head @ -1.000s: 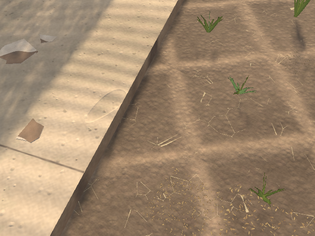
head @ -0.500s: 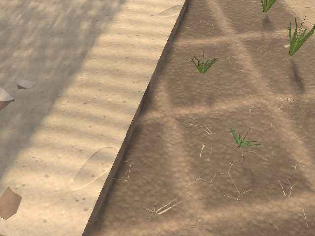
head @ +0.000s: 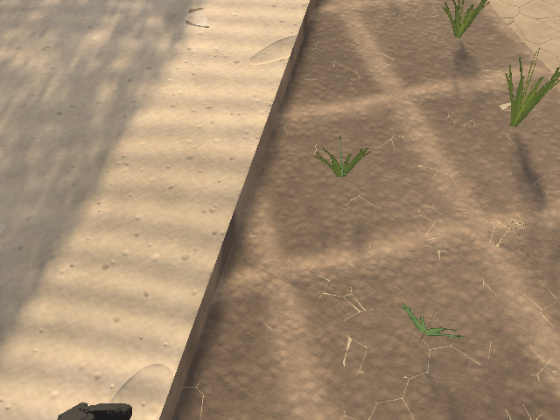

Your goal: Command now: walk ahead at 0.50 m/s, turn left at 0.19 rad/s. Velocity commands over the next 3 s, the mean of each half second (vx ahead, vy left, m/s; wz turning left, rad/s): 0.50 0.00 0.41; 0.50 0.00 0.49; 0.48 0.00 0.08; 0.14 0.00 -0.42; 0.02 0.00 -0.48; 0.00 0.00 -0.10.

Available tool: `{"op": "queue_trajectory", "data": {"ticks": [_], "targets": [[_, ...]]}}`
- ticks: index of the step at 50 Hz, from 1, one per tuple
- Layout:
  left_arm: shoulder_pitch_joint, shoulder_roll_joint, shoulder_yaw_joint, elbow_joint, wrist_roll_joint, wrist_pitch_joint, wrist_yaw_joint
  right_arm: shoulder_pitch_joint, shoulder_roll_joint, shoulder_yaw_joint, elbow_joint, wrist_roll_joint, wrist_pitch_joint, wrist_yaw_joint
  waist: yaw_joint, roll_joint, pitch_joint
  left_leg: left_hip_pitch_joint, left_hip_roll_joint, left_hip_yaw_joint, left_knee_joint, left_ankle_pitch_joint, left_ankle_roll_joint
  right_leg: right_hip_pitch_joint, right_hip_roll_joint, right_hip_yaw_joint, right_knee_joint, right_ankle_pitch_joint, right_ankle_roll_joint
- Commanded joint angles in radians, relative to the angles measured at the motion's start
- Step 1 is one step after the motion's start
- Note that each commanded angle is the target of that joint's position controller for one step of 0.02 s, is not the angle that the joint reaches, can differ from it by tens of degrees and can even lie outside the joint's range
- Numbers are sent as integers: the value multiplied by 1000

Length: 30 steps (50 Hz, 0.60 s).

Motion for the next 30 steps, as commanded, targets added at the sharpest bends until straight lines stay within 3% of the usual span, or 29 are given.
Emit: {"op": "queue_trajectory", "data": {"ticks": [1,2,3,6,10,13,15,18,19,20,21,22,23,24,25,26,27,28,29,30], "targets": [[204,131,43,12,2,0,11,-90,-123,-25,-109,9,-33,4,114,-84,-118,-493,95,-41,215,90,10,486,-312,400,-292,-42,-175],[158,100,35,11,6,-8,9,-84,-118,-33,-102,0,-18,-1,79,-101,-75,-444,124,-49,161,145,5,393,-277,324,-333,1,-156],[131,96,36,17,10,-16,7,-51,-97,-32,-91,2,-2,-2,53,-122,-60,-388,135,-52,146,182,-3,327,-262,273,-372,24,-151],[116,109,46,47,14,-37,9,-46,-54,-30,-89,2,26,-9,27,-94,-24,-393,137,-65,100,266,-24,265,-256,147,-432,147,-157],[130,128,53,82,17,-34,26,-130,-39,-30,-117,-6,20,0,44,-69,1,-439,123,-58,-106,473,-33,313,-228,0,-446,251,-133],[159,149,58,104,11,-25,36,-237,-12,-18,-150,-11,15,18,91,-51,32,-407,110,13,-272,570,-23,344,-227,-75,-458,254,-113],[198,161,63,127,4,-11,41,-281,2,-11,-176,-13,17,29,113,-49,44,-420,103,41,-319,550,-10,422,-254,-97,-436,283,-113],[210,182,72,145,-11,18,45,-326,-15,-16,-220,-10,22,46,111,-56,54,-431,78,84,-366,425,25,531,-285,-128,-354,470,-94],[265,137,50,177,40,11,43,-306,-12,-12,-216,-96,41,57,92,-66,57,-354,37,167,-413,393,49,539,-265,-184,-301,553,-63],[286,147,51,184,36,8,43,-288,-18,-21,-212,-102,48,58,95,-97,33,-272,-12,203,-407,327,71,533,-261,-189,-222,717,-54],[278,180,56,185,33,13,43,-207,-36,-31,-197,-98,47,52,50,-116,-9,-178,-54,201,-412,245,98,531,-261,-194,-83,848,-49],[255,192,56,175,28,21,42,-36,-58,-48,-147,-95,38,39,-30,-103,-99,4,-99,193,-467,248,128,480,-245,-207,142,836,-33],[245,169,46,150,27,21,40,127,-142,-78,-109,-98,33,23,-107,-24,-206,242,4,26,-519,245,180,302,-217,-213,434,558,5],[308,34,18,79,16,18,20,84,-300,-114,-123,-84,37,15,-6,255,-291,527,317,-523,-588,341,349,-124,-17,-162,801,-375,74],[185,118,29,67,35,14,18,110,-272,-114,-135,-46,45,16,-84,70,-342,535,334,-691,-698,373,377,-227,4,66,878,-367,75],[128,109,25,41,25,5,12,57,-234,-104,-118,-44,50,8,-56,37,-208,451,312,-532,-701,350,355,-293,-53,89,870,-270,60],[132,101,17,46,26,-4,14,12,-162,-85,-116,-40,53,6,-22,-5,-110,317,271,-437,-722,396,317,-267,-93,80,768,-197,53],[129,106,19,49,36,1,16,-33,-121,-71,-120,-36,50,3,15,-13,-57,215,219,-359,-742,477,280,-208,-116,83,691,-174,58],[157,110,18,52,47,17,17,-64,-93,-61,-124,-30,46,0,46,2,-53,143,188,-305,-761,552,267,-134,-121,84,651,-163,72],[181,104,16,62,50,34,15,-71,-90,-58,-127,-31,39,2,62,6,-72,117,176,-278,-761,615,265,-91,-117,78,637,-170,85]]}}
